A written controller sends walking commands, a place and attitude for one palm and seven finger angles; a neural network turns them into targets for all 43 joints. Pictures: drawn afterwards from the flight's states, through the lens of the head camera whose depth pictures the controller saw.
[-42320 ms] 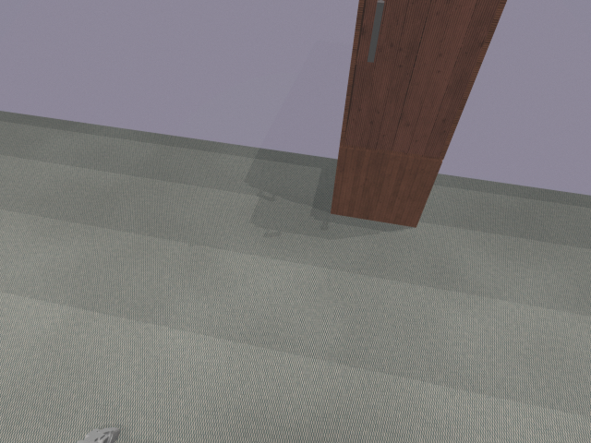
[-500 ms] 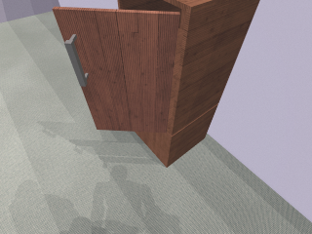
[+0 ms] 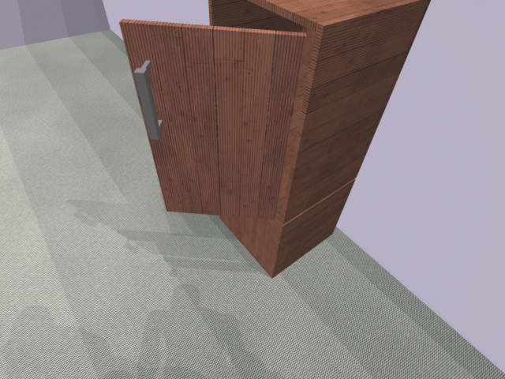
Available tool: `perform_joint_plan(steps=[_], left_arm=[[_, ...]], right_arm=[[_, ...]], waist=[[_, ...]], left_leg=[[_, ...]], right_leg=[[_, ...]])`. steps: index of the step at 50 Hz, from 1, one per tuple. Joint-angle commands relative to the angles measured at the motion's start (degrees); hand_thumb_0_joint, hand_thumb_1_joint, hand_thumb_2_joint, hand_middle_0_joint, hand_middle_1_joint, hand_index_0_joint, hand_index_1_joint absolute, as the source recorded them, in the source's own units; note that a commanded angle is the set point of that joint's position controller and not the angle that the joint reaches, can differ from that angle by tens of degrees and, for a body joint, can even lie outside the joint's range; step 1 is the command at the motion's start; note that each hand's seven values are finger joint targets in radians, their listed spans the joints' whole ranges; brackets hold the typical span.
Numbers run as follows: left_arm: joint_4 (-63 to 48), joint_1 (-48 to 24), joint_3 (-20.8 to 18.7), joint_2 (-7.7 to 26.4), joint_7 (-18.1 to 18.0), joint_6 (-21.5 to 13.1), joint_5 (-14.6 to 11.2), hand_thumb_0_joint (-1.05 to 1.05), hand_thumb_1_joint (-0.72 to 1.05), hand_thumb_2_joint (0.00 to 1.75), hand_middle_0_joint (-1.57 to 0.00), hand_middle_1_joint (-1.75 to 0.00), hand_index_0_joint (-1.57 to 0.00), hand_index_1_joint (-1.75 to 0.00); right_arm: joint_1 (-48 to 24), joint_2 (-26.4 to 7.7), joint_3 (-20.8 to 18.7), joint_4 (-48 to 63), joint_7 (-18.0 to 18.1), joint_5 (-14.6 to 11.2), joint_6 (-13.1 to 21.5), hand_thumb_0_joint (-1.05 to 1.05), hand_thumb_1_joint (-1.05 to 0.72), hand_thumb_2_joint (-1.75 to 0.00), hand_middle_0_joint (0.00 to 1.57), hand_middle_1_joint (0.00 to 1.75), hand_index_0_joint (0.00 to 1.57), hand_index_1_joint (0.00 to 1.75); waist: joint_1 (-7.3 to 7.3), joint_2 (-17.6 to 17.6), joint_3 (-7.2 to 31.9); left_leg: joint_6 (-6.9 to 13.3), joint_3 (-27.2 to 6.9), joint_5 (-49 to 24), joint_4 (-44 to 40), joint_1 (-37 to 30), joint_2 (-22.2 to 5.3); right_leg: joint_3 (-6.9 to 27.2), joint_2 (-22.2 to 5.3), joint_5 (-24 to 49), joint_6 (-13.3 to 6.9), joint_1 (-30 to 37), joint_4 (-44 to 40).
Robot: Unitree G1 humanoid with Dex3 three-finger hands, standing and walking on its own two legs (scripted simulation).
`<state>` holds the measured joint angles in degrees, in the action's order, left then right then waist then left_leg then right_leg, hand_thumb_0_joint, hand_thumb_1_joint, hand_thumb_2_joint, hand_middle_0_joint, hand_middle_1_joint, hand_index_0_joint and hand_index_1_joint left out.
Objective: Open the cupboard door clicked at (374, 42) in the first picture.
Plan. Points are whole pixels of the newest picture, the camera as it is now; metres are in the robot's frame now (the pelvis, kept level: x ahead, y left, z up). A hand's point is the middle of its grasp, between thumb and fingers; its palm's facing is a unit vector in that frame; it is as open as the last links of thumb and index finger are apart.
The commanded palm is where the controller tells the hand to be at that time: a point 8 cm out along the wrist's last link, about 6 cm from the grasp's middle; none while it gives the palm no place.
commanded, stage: shuffle to correct the standing spot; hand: left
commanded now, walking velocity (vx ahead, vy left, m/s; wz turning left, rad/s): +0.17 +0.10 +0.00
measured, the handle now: (151, 101) +0.65 +0.27 +0.09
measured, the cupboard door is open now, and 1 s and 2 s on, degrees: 49 49 49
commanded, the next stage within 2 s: come to a stop and stand still in 0.62 s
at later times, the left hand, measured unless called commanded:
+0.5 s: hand out of the picture +0.09 +0.20 -0.17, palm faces +0.01 -0.98 -0.21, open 7.3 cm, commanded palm none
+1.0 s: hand out of the picture +0.14 +0.28 -0.19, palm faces +0.05 -0.98 -0.19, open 7.4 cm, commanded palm none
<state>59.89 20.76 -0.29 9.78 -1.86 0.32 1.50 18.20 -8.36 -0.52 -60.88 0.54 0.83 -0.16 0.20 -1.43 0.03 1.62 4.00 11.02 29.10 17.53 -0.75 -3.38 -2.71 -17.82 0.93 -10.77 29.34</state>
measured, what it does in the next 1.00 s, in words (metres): walks ahead: right foot, then left foot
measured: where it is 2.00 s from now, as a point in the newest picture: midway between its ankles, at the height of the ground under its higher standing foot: outside the picture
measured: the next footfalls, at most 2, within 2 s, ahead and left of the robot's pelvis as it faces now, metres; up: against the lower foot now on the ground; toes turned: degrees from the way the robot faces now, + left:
right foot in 0.50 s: +0.13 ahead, -0.08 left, +0.00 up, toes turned -9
left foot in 0.84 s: +0.25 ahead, +0.21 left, +0.00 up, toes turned +6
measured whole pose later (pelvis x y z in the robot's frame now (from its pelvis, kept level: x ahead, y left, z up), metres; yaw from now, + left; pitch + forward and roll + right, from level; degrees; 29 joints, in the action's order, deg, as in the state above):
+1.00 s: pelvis +0.14 +0.09 -0.01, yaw +0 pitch +0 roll +0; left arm 58.9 17.6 -2.9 12.0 -2.2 2.4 1.5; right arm 9.9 -6.9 -0.5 -55.9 1.8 1.1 1.1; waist -1.2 -5.0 -3.4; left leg 1.1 5.9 10.8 31.8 20.9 -2.6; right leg -2.0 -3.1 -29.7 0.7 -20.7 54.9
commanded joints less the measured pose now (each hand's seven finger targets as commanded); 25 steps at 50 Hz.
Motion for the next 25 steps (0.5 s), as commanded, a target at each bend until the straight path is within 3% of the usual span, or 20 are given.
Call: perform_joint_plan(steps=[1, 3, 5, 6, 8, 9, 10, 11, 12, 13, 14, 16, 19, 22, 23, 24, 25], left_arm=[[-1.13, 5.84, -1.31, 5.06, 0.15, -0.81, 0.07, 0.0, 0.9, 0.9, -0.2, -0.3, -0.2, -0.3], [-0.99, 6.39, -1.84, 6.09, 0.17, -0.83, 0.02, 0.0, 0.9, 0.9, -0.2, -0.3, -0.2, -0.3], [-0.96, 6.55, -2.57, 7.39, -0.03, -1.1, -0.17, 0.0, 0.9, 0.9, -0.2, -0.3, -0.2, -0.3], [-1.34, 5.78, -2.86, 7.79, -0.11, -1.31, -0.17, 0.0, 0.9, 0.9, -0.2, -0.3, -0.2, -0.3], [-1.66, 4.17, -2.85, 7.46, 0.01, -1.46, -0.06, 0.0, 0.9, 0.9, -0.2, -0.3, -0.2, -0.3], [-1.88, 3.71, -2.72, 6.48, 0.13, -1.32, 0.03, 0.0, 0.9, 0.9, -0.2, -0.3, -0.2, -0.3], [-1.8, 3.83, -2.47, 4.76, 0.27, -1.18, 0.07, 0.0, 0.9, 0.9, -0.2, -0.3, -0.2, -0.3], [-1.93, 4.66, -2.2, 2.76, 0.4, -1.04, 0.11, 0.0, 0.9, 0.9, -0.2, -0.3, -0.2, -0.3], [-2.92, 2.93, -1.61, 1.29, 0.44, -1.21, 0.45, 0.0, 0.9, 0.9, -0.2, -0.3, -0.2, -0.3], [-3.62, 0.2, -1.38, 1.33, 0.63, -1.4, 0.62, 0.0, 0.9, 0.9, -0.2, -0.3, -0.2, -0.3], [-4.0, -0.71, -1.36, 1.24, 0.87, -1.82, 0.54, 0.0, 0.9, 0.9, -0.2, -0.3, -0.2, -0.3], [-3.74, -1.28, -1.45, 0.22, 1.23, -2.44, 0.21, 0.0, 0.9, 0.9, -0.2, -0.3, -0.2, -0.3], [-3.0, 0.35, -1.06, -1.77, 1.48, -2.41, -0.02, 0.0, 0.9, 0.9, -0.2, -0.3, -0.2, -0.3], [-1.84, 3.57, -1.4, -1.76, 1.22, -2.47, 0.08, 0.0, 0.9, 0.9, -0.2, -0.3, -0.2, -0.3], [-0.95, 5.08, -1.72, -0.56, 1.01, -2.66, 0.12, 0.0, 0.9, 0.9, -0.2, -0.3, -0.2, -0.3], [-0.23, 7.54, -2.49, 2.17, 0.67, -3.08, 0.28, 0.0, 0.9, 0.9, -0.2, -0.3, -0.2, -0.3], [0.14, 10.91, -3.49, 7.03, 0.17, -3.4, 0.46, 0.0, 0.9, 0.9, -0.2, -0.3, -0.2, -0.3]], right_arm=[[0.97, -6.93, -1.39, 2.93, 0.05, 0.4, 0.4, 0.0, -0.9, -0.9, 0.2, 0.3, 0.2, 0.3], [1.09, -5.59, -1.26, 3.31, -0.24, 0.49, 0.2, 0.0, -0.9, -0.9, 0.2, 0.3, 0.2, 0.3], [1.12, -4.18, -1.11, 3.64, -0.43, 0.51, 0.4, 0.0, -0.9, -0.9, 0.2, 0.3, 0.2, 0.3], [1.66, -3.73, -1.08, 3.65, -0.54, 0.54, 0.69, 0.0, -0.9, -0.9, 0.2, 0.3, 0.2, 0.3], [3.87, -3.55, -0.87, 3.2, -0.65, 0.36, 1.42, 0.0, -0.9, -0.9, 0.2, 0.3, 0.2, 0.3], [5.76, -4.24, -0.99, 2.36, -0.56, 0.18, 1.66, 0.0, -0.9, -0.9, 0.2, 0.3, 0.2, 0.3], [8.16, -5.96, -1.24, 1.52, -0.28, 0.23, 2.01, 0.0, -0.9, -0.9, 0.2, 0.3, 0.2, 0.3], [10.6, -8.39, -1.79, 0.87, 0.06, 0.49, 2.16, 0.0, -0.9, -0.9, 0.2, 0.3, 0.2, 0.3], [12.58, -9.53, -2.15, 0.46, 0.45, 0.56, 2.12, 0.0, -0.9, -0.9, 0.2, 0.3, 0.2, 0.3], [12.94, -8.96, -1.96, 0.23, 0.63, 0.42, 2.39, 0.0, -0.9, -0.9, 0.2, 0.3, 0.2, 0.3], [11.84, -7.51, -1.61, 0.54, 0.64, 0.27, 2.68, 0.0, -0.9, -0.9, 0.2, 0.3, 0.2, 0.3], [8.74, -6.84, -1.2, 1.29, 0.6, 0.51, 3.31, 0.0, -0.9, -0.9, 0.2, 0.3, 0.2, 0.3], [6.27, -6.52, -0.91, 1.68, 0.81, 0.52, 3.65, 0.0, -0.9, -0.9, 0.2, 0.3, 0.2, 0.3], [5.63, -6.66, -0.93, 1.19, 0.71, 0.03, 3.21, 0.0, -0.9, -0.9, 0.2, 0.3, 0.2, 0.3], [4.88, -6.1, -0.92, 1.2, 0.59, -0.16, 2.99, 0.0, -0.9, -0.9, 0.2, 0.3, 0.2, 0.3], [4.52, -4.68, -0.62, 1.47, 0.39, -0.41, 3.06, 0.0, -0.9, -0.9, 0.2, 0.3, 0.2, 0.3], [4.14, -2.63, -0.4, 2.61, 0.02, -0.57, 3.03, 0.0, -0.9, -0.9, 0.2, 0.3, 0.2, 0.3]], waist=[[-1.5, 1.27, -5.9], [-1.58, -3.49, -7.92], [-1.44, -8.77, -8.97], [-0.96, -8.58, -8.44], [0.49, -5.2, -7.45], [1.02, -1.58, -7.2], [1.49, 4.72, -6.93], [1.78, 12.82, -5.67], [2.5, 16.46, -6.61], [3.11, 15.29, -8.64], [2.21, 11.16, -8.91], [1.11, 5.92, -6.13], [-0.55, 5.82, -1.59], [-2.42, 5.05, -0.95], [-3.56, 3.37, -1.59], [-4.83, -1.42, -1.59], [-6.03, -13.06, -2.65]], left_leg=[[1.08, -6.75, 20.57, -7.39, 4.66, -3.48], [0.51, -3.54, 17.52, -1.33, 6.82, -0.99], [-0.03, 0.23, 11.29, 7.15, 7.8, 0.22], [0.03, 0.45, 9.67, 8.17, 6.83, -0.13], [0.24, 0.26, 7.76, 2.35, 0.73, -0.25], [0.57, -0.99, 7.64, -0.34, -2.53, -0.62], [1.81, -5.89, 7.35, -4.26, -4.99, -3.89], [4.6, -14.85, 11.84, -10.67, -7.74, -9.94], [8.27, -22.37, 17.38, -16.87, -8.8, -14.25], [11.36, -25.14, 16.23, -18.68, -8.45, -16.27], [12.98, -25.11, 12.83, -18.36, -7.67, -16.63], [13.03, -20.03, 2.08, -16.21, -7.24, -16.08], [11.45, -11.1, -8.76, -13.61, -6.11, -12.2], [9.18, -7.19, -4.15, -9.63, -1.23, -9.82], [7.38, -5.43, 1.5, -6.88, 2.61, -8.28], [5.05, -2.97, 7.48, -1.84, 10.12, -5.35], [1.65, 2.05, 17.5, 9.69, 20.29, 0.49]], right_leg=[[5.55, -3.36, -16.1, -3.84, -5.12, -8.08], [10.12, -6.37, -20.65, -5.53, -6.14, -11.7], [15.53, -11.37, -21.97, -7.85, -6.08, -16.22], [16.14, -12.73, -20.05, -8.53, -6.56, -16.54], [10.6, -10.31, -13.4, -7.52, -8.39, -11.49], [6.66, -7.06, -11.67, -6.22, -9.77, -7.18], [2.96, -3.49, -10.86, -4.95, -12.07, -1.05], [-2.65, 0.44, -11.29, -3.48, -15.13, 8.23], [-3.79, 2.52, -14.76, -3.01, -20.0, 16.69], [-1.64, 0.65, -15.02, -3.58, -23.49, 24.88], [0.05, -0.97, -13.63, -4.08, -24.53, 28.48], [0.82, -2.44, -11.35, -3.71, -22.0, 26.59], [-2.08, -1.13, -7.76, -2.71, -12.13, 15.4], [-4.04, 0.68, 2.18, -2.2, -1.37, 4.07], [-3.2, 0.01, 4.7, -2.21, 3.74, -0.65], [2.75, -4.68, 3.48, -3.65, 11.69, -4.26], [21.21, -17.85, 0.43, -8.97, 16.75, -10.83]])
